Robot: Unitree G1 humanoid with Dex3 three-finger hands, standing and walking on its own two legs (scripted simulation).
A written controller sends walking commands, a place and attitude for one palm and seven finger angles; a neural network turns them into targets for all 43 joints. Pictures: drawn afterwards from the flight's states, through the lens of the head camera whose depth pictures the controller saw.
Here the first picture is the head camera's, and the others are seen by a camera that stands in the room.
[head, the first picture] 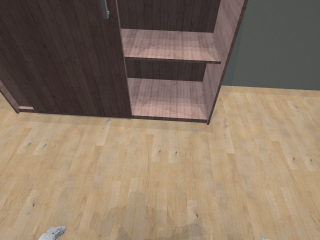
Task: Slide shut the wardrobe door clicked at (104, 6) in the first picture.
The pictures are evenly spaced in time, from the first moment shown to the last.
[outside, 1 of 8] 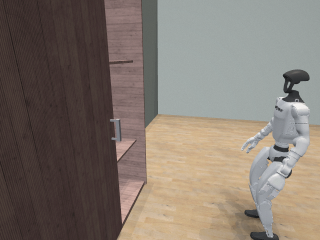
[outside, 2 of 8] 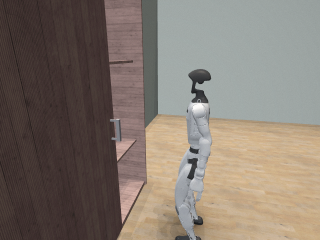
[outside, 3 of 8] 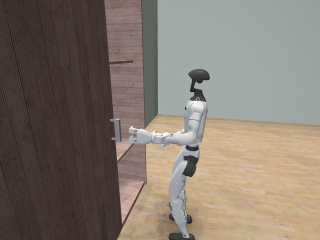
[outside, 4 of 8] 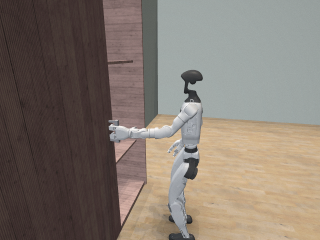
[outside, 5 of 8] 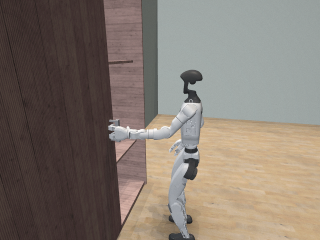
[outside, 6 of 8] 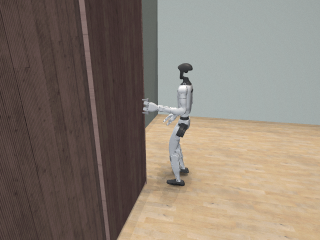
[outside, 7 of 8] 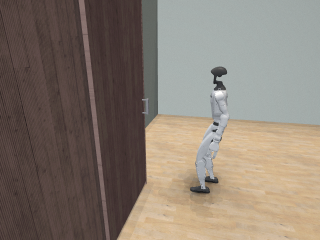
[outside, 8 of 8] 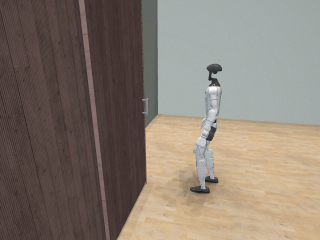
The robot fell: no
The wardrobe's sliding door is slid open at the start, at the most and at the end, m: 0.64 0.66 0.00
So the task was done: yes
